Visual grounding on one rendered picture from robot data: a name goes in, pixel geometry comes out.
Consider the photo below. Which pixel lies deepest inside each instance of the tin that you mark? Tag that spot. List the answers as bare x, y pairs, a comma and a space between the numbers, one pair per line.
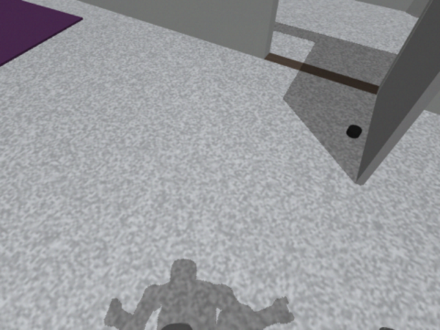
354, 131

